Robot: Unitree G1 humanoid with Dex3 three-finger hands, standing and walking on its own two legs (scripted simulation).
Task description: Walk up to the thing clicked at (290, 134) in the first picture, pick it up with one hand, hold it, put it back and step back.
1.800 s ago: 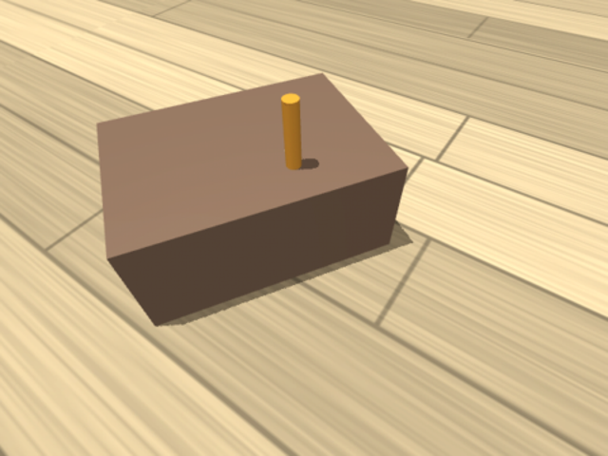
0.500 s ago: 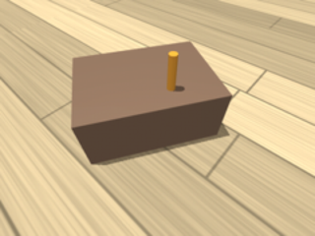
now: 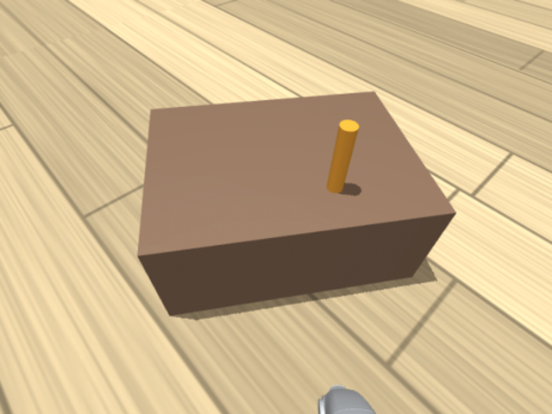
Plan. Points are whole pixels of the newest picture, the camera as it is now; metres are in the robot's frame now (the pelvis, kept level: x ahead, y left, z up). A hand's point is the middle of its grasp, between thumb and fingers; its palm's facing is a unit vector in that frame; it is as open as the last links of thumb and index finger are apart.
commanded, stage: walk up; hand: right
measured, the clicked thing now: (341, 159) +0.83 -0.23 -0.22
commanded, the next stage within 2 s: none
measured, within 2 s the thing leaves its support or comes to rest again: neither
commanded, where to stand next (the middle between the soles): +0.33 -0.08 m, yaw +6 degrees
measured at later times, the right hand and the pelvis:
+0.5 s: hand (460, 311) +0.30 -0.35 -0.13, palm faces -0.17 +0.90 -0.40, open 7.4 cm; pelvis +0.19 -0.09 -0.01, yaw +5 degrees
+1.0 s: hand (452, 277) +0.40 -0.39 -0.18, palm faces -0.14 +0.93 -0.34, open 7.4 cm; pelvis +0.25 -0.13 -0.02, yaw +6 degrees
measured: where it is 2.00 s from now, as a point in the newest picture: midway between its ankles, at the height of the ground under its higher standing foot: (302, 407)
